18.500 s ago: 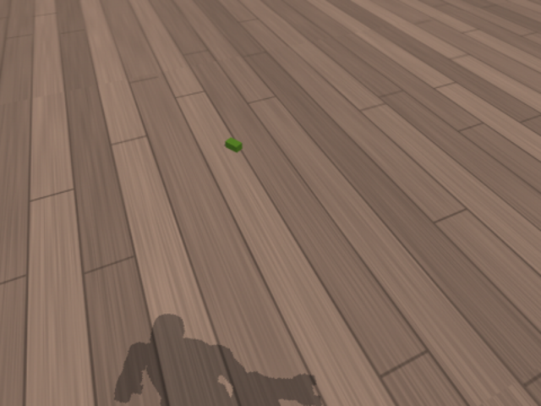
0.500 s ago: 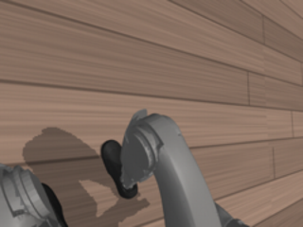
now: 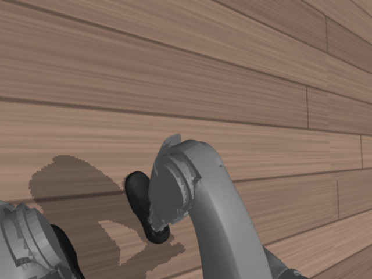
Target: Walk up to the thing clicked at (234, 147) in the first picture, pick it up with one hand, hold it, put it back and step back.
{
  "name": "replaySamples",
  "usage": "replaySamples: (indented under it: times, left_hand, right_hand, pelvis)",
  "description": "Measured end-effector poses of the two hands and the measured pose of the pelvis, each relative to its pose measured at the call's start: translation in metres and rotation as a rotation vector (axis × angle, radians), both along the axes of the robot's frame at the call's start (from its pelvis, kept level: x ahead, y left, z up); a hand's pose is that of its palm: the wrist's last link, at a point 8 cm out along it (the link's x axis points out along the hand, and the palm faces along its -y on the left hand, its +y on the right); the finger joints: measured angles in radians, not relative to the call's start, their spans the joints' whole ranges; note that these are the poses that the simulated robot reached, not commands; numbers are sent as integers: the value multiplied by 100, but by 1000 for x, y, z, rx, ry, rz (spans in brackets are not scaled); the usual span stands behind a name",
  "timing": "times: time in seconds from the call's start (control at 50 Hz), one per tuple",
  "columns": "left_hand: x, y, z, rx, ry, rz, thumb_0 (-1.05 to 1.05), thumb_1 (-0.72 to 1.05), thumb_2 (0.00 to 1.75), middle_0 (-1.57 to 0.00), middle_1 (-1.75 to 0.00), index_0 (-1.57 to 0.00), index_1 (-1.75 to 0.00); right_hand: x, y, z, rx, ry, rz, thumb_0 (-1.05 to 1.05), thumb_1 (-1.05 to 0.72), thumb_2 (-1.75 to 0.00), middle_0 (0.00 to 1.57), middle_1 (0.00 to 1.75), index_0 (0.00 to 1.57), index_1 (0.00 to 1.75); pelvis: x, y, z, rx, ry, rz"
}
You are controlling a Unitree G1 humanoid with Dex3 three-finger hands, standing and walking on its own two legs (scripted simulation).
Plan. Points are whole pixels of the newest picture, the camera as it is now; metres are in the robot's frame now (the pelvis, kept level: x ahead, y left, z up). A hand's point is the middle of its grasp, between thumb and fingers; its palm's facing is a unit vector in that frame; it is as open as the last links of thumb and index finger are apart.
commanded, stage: settle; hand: left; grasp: from above
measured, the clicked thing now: out of the picture +0.47 +0.38 -0.29
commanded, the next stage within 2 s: lift in 0.94 s
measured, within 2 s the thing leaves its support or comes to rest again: leaves its support in 0.16 s
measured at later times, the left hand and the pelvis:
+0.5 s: hand out of the picture +0.47 +0.39 -0.20, palm faces -0.39 -0.17 -0.90, open 7.6 cm; pelvis +0.00 +0.00 +0.01, yaw +1 degrees
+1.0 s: hand out of the picture +0.46 +0.38 -0.13, palm faces -0.42 -0.13 -0.90, open 7.7 cm; pelvis +0.00 -0.01 +0.03, yaw +6 degrees
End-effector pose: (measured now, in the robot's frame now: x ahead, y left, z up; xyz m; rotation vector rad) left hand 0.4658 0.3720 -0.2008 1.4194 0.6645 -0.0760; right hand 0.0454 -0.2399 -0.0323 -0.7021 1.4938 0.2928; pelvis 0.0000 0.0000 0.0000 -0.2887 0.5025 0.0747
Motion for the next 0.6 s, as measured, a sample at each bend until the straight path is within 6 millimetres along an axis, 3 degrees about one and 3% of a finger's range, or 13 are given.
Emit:
replaySamples:
  times: [0.26,0.6]
  left_hand:
    - [4,7,15,2,-18,12,1,38,10,-93,-21,-96,-18]
    - [0,20,78,29,-9,6,1,35,10,-96,-18,-100,-14]
  right_hand:
    - [0,-3,2,-12,3,-23,0,-91,-90,20,30,20,30]
    - [13,-18,-2,-3,-48,-101,0,-91,-90,20,30,20,30]
  pelvis:
    - [2,-1,3,1,16,2]
    - [3,-2,13,30,63,28]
